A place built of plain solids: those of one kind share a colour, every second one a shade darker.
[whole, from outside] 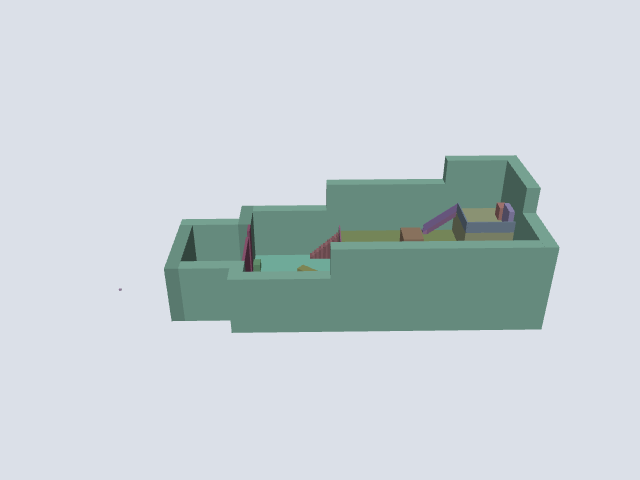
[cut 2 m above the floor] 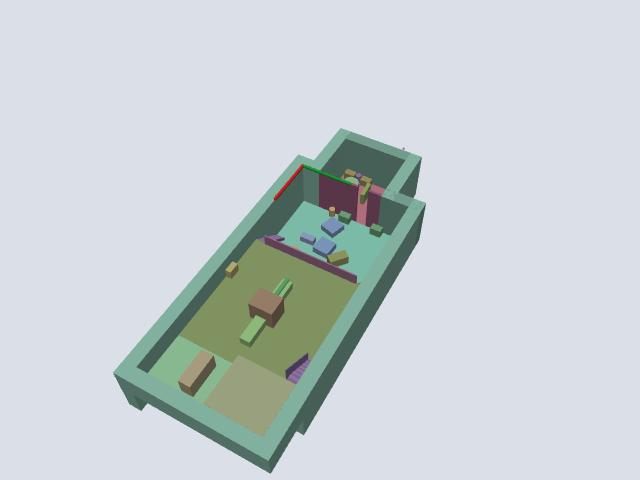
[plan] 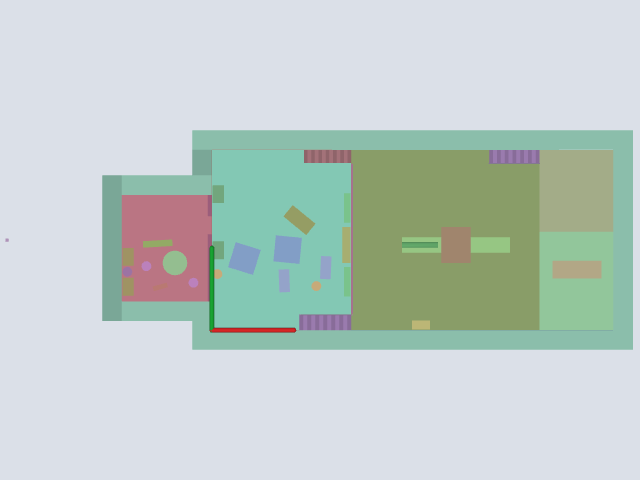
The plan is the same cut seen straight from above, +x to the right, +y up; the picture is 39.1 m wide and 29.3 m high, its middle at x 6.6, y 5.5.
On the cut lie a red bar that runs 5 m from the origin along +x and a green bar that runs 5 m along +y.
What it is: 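14 risers of 0.174 m from the saw floor up to the attic, 2.44 m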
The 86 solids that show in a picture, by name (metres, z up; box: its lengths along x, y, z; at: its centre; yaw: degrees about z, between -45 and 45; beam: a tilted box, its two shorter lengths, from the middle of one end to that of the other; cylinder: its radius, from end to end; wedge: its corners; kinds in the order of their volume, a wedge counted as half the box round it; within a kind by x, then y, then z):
{
 "wall_brick_1": {"box": [1.2, 8.9, 5.5], "at": [-6.1, 5.0, 2.35]},
 "wall_brick_2": {"box": [6.7, 1.2, 5.5], "at": [-3.35, 1.15, 2.35]},
 "wall_brick_3": {"box": [6.7, 1.2, 5.5], "at": [-3.35, 8.85, 2.35]},
 "wall_brick_4": {"box": [1.2, 2.95, 5.5], "at": [-0.6, 0.28, 2.35]},
 "wall_brick_5": {"box": [1.2, 3.95, 5.5], "at": [-0.6, 10.22, 2.35]},
 "wall_brick_6": {"box": [10.9, 1.2, 5.5], "at": [4.25, -0.6, 2.35]},
 "wall_brick_7": {"box": [10.9, 1.2, 5.5], "at": [4.25, 11.6, 2.35]},
 "wall_brick_8": {"box": [13.9, 1.2, 8.3], "at": [14.25, 11.6, 3.75]},
 "wall_brick_9": {"box": [18.4, 1.2, 8.3], "at": [16.5, -0.6, 3.75]},
 "wall_brick_10": {"box": [6.9, 1.2, 7.94], "at": [22.25, 11.6, 6.37]},
 "wall_brick_11": {"box": [1.2, 8.4, 5.5], "at": [25.1, 3.0, 5.15]},
 "wall_brick_12": {"box": [1.2, 7.4, 7.94], "at": [25.1, 8.5, 6.37]},
 "floor_saw_metal_1": {"box": [11.5, 11.0, 3.2], "at": [14.25, 5.5, 1.2]},
 "floor_attic_floorboards_1": {"box": [4.5, 5.0, 2.84], "at": [22.25, 8.5, 3.82]},
 "floor_gearfloor_concrete_1": {"box": [8.5, 11.0, 0.4], "at": [4.25, 5.5, -0.2]},
 "floor_boiler_concrete_1": {"box": [5.5, 6.5, 0.4], "at": [-2.75, 5.0, -0.2]},
 "sawframe_1": {"box": [1.8, 2.2, 2.9], "at": [14.9, 5.2, 4.25]},
 "floor_sawend_metal_1": {"box": [4.5, 6.0, 0.4], "at": [22.25, 3.0, 2.6]},
 "wall_concrete_1": {"box": [0.25, 4.1, 5.5], "at": [-0.12, 3.8, 2.35]},
 "wall_concrete_2": {"box": [0.25, 1.3, 5.5], "at": [-0.12, 7.6, 2.35]},
 "boardstack_sawend_1": {"box": [3.0, 1.1, 1.6], "at": [22.29, 3.69, 3.6]},
 "cyclone_boiler_1": {"cylinder": 0.75, "from": [-2.25, 4.1, 0.0], "to": [-2.25, 4.1, 2.65]},
 "rolls_1": {"box": [2.4, 0.95, 0.8], "at": [12.8, 5.2, 3.2]},
 "rolls_2": {"box": [2.4, 0.95, 0.8], "at": [17.0, 5.2, 3.2]},
 "dustheap_gear_1": {"box": [1.6, 1.6, 0.64], "at": [1.98, 4.37, 0.32], "yaw": -17.2},
 "dustheap_gear_2": {"box": [1.6, 1.6, 0.69], "at": [4.62, 4.91, 0.34], "yaw": -5.5},
 "step_fra_1": {"box": [0.28, 0.8, 0.25], "at": [5.76, 10.6, 0.07]},
 "step_fra_2": {"box": [0.28, 0.8, 0.65], "at": [6.2, 10.6, 0.27]},
 "step_fra_3": {"box": [0.28, 0.8, 1.05], "at": [6.65, 10.6, 0.47]},
 "step_fra_4": {"box": [0.28, 0.8, 1.25], "at": [6.87, 10.6, 0.57]},
 "step_fra_5": {"box": [0.28, 0.8, 1.45], "at": [7.09, 10.6, 0.67]},
 "step_fra_6": {"box": [0.28, 0.8, 1.65], "at": [7.31, 10.6, 0.77]},
 "step_fra_7": {"box": [0.28, 0.8, 1.85], "at": [7.53, 10.6, 0.87]},
 "step_fra_8": {"box": [0.28, 0.8, 2.25], "at": [7.98, 10.6, 1.07]},
 "step_fra_9": {"box": [0.28, 0.8, 2.44], "at": [8.2, 10.6, 1.17]},
 "flywheel_1": {"box": [0.5, 2.2, 2.38], "at": [8.21, 5.2, 1.19]},
 "beltguard_gear_1": {"box": [0.4, 1.8, 1.5], "at": [8.26, 2.95, 0.75]},
 "beltguard_gear_2": {"box": [0.4, 1.8, 1.51], "at": [8.26, 7.45, 0.75]},
 "bladerack_attic_1": {"box": [0.5, 1.8, 1.87], "at": [24.21, 7.45, 6.17]},
 "cart_gear_1": {"box": [1.8, 0.9, 0.94], "at": [5.35, 6.72, 0.47], "yaw": -39.3},
 "motor_gear_1": {"box": [0.7, 1.1, 0.87], "at": [0.39, 4.88, 0.43]},
 "motor_gear_2": {"box": [0.7, 1.1, 0.85], "at": [0.39, 8.3, 0.42]},
 "motor_boiler_far_1": {"box": [0.7, 1.1, 0.89], "at": [-5.11, 2.65, 0.45]},
 "motor_boiler_far_2": {"box": [0.7, 1.1, 0.77], "at": [-5.11, 4.47, 0.38]},
 "grinder_attic_1": {"box": [0.8, 1.2, 1.3], "at": [24.06, 9.01, 5.89]},
 "rail_saw_1": {"box": [0.12, 9.15, 1.1], "at": [8.56, 5.58, 3.35]},
 "barrow_gear_1": {"box": [0.65, 1.4, 0.64], "at": [4.42, 3.01, 0.32], "yaw": 2.1},
 "barrow_gear_2": {"box": [0.65, 1.4, 0.64], "at": [6.95, 3.81, 0.32], "yaw": -2.6},
 "rail_attic_1": {"box": [0.12, 4.1, 1.1], "at": [20.06, 8.05, 5.79]},
 "rail_attic_2": {"box": [4.38, 0.12, 1.1], "at": [22.31, 6.06, 5.79]},
 "beltguard_boiler_1": {"box": [1.8, 0.4, 1.35], "at": [-3.31, 5.28, 0.68], "yaw": 3.4},
 "step_1": {"wedge": [[5.34, 0.0, 0.12], [5.34, 0.0, 0.2], [5.34, 0.9, 0.12], [5.34, 0.9, 0.2], [5.6, 0.0, 0.12], [5.6, 0.0, 0.2], [5.6, 0.9, 0.12], [5.6, 0.9, 0.2]]},
 "step_2": {"wedge": [[5.58, 0.0, 0.32], [5.58, 0.0, 0.4], [5.58, 0.9, 0.32], [5.58, 0.9, 0.4], [5.85, 0.0, 0.32], [5.85, 0.0, 0.4], [5.85, 0.9, 0.32], [5.85, 0.9, 0.4]]},
 "step_3": {"wedge": [[5.83, 0.0, 0.52], [5.83, 0.0, 0.6], [5.83, 0.9, 0.52], [5.83, 0.9, 0.6], [6.09, 0.0, 0.52], [6.09, 0.0, 0.6], [6.09, 0.9, 0.52], [6.09, 0.9, 0.6]]},
 "step_4": {"wedge": [[6.07, 0.0, 0.72], [6.07, 0.0, 0.8], [6.07, 0.9, 0.72], [6.07, 0.9, 0.8], [6.33, 0.0, 0.72], [6.33, 0.0, 0.8], [6.33, 0.9, 0.72], [6.33, 0.9, 0.8]]},
 "step_5": {"wedge": [[6.31, 0.0, 0.92], [6.31, 0.0, 1.0], [6.31, 0.9, 0.92], [6.31, 0.9, 1.0], [6.58, 0.0, 0.92], [6.58, 0.0, 1.0], [6.58, 0.9, 0.92], [6.58, 0.9, 1.0]]},
 "step_6": {"wedge": [[6.56, 0.0, 1.12], [6.56, 0.0, 1.2], [6.56, 0.9, 1.12], [6.56, 0.9, 1.2], [6.82, 0.0, 1.12], [6.82, 0.0, 1.2], [6.82, 0.9, 1.12], [6.82, 0.9, 1.2]]},
 "step_7": {"wedge": [[6.8, 0.0, 1.32], [6.8, 0.0, 1.4], [6.8, 0.9, 1.32], [6.8, 0.9, 1.4], [7.06, 0.0, 1.32], [7.06, 0.0, 1.4], [7.06, 0.9, 1.32], [7.06, 0.9, 1.4]]},
 "step_8": {"wedge": [[7.04, 0.0, 1.52], [7.04, 0.0, 1.6], [7.04, 0.9, 1.52], [7.04, 0.9, 1.6], [7.3, 0.0, 1.52], [7.3, 0.0, 1.6], [7.3, 0.9, 1.52], [7.3, 0.9, 1.6]]},
 "step_9": {"wedge": [[7.29, 0.0, 1.72], [7.29, 0.0, 1.8], [7.29, 0.9, 1.72], [7.29, 0.9, 1.8], [7.55, 0.0, 1.72], [7.55, 0.0, 1.8], [7.55, 0.9, 1.72], [7.55, 0.9, 1.8]]},
 "step_10": {"wedge": [[7.53, 0.0, 1.92], [7.53, 0.0, 2.0], [7.53, 0.9, 1.92], [7.53, 0.9, 2.0], [7.79, 0.0, 1.92], [7.79, 0.0, 2.0], [7.79, 0.9, 1.92], [7.79, 0.9, 2.0]]},
 "step_11": {"wedge": [[7.77, 0.0, 2.12], [7.77, 0.0, 2.2], [7.77, 0.9, 2.12], [7.77, 0.9, 2.2], [8.03, 0.0, 2.12], [8.03, 0.0, 2.2], [8.03, 0.9, 2.12], [8.03, 0.9, 2.2]]},
 "step_12": {"wedge": [[8.01, 0.0, 2.32], [8.01, 0.0, 2.4], [8.01, 0.9, 2.32], [8.01, 0.9, 2.4], [8.28, 0.0, 2.32], [8.28, 0.0, 2.4], [8.28, 0.9, 2.32], [8.28, 0.9, 2.4]]},
 "step_13": {"wedge": [[8.26, 0.0, 2.52], [8.26, 0.0, 2.6], [8.26, 0.9, 2.52], [8.26, 0.9, 2.6], [8.52, 0.0, 2.52], [8.52, 0.0, 2.6], [8.52, 0.9, 2.52], [8.52, 0.9, 2.6]]},
 "step_14": {"box": [0.27, 0.8, 0.22], "at": [17.06, 10.6, 2.86]},
 "step_15": {"box": [0.27, 0.8, 0.27], "at": [17.29, 10.6, 3.01]},
 "step_16": {"box": [0.27, 0.8, 0.27], "at": [17.53, 10.6, 3.19]},
 "step_17": {"box": [0.27, 0.8, 0.27], "at": [17.77, 10.6, 3.36]},
 "step_18": {"box": [0.27, 0.8, 0.27], "at": [18.0, 10.6, 3.54]},
 "step_19": {"box": [0.27, 0.8, 0.27], "at": [18.48, 10.6, 3.88]},
 "step_20": {"box": [0.27, 0.8, 0.27], "at": [18.71, 10.6, 4.06]},
 "step_21": {"box": [0.27, 0.8, 0.27], "at": [18.95, 10.6, 4.23]},
 "step_22": {"box": [0.27, 0.8, 0.27], "at": [19.19, 10.6, 4.41]},
 "step_23": {"box": [0.27, 0.8, 0.27], "at": [19.42, 10.6, 4.58]},
 "step_24": {"box": [0.27, 0.8, 0.27], "at": [19.66, 10.6, 4.75]},
 "step_25": {"box": [0.27, 0.8, 0.27], "at": [19.9, 10.6, 4.93]},
 "toolchest_saw_1": {"box": [1.1, 0.55, 0.91], "at": [12.76, 0.32, 3.25]},
 "oildrum_boiler_1": {"cylinder": 0.3, "from": [-3.99, 3.9, 0.0], "to": [-3.99, 3.9, 0.88]},
 "oildrum_boiler_2": {"cylinder": 0.3, "from": [-1.13, 2.89, 0.0], "to": [-1.13, 2.89, 0.9]},
 "oildrum_gear_1": {"cylinder": 0.3, "from": [0.34, 3.42, 0.0], "to": [0.34, 3.42, 0.89]},
 "oildrum_gear_2": {"cylinder": 0.3, "from": [6.38, 2.69, 0.0], "to": [6.38, 2.69, 0.88]},
 "firebucket_boiler_1": {"box": [0.9, 0.3, 0.95], "at": [-3.15, 2.64, 0.47], "yaw": 15.5},
 "oildrum_boiler_far_1": {"cylinder": 0.3, "from": [-5.16, 3.56, 0.0], "to": [-5.16, 3.56, 0.88]},
 "rail_1": {"wedge": [[16.9, 10.15, 3.03], [16.9, 10.15, 3.88], [16.9, 10.2, 3.03], [16.9, 10.2, 3.88], [20.03, 10.15, 5.33], [20.03, 10.15, 6.19], [20.03, 10.2, 5.33], [20.03, 10.2, 6.19]]},
 "wall_1": {"wedge": [[17.29, 10.15, 2.75], [17.29, 10.15, 3.32], [17.29, 10.2, 2.75], [17.29, 10.2, 3.32], [20.03, 10.15, 4.76], [20.03, 10.15, 5.34], [20.03, 10.2, 4.76], [20.03, 10.2, 5.34]]},
 "log_onrolls_1": {"wedge": [[11.6, 5.03, 3.84], [11.6, 5.13, 3.95], [11.6, 5.27, 3.95], [11.6, 5.37, 3.84], [13.8, 5.03, 3.84], [13.8, 5.13, 3.95], [13.8, 5.27, 3.95], [13.8, 5.37, 3.84]]}
}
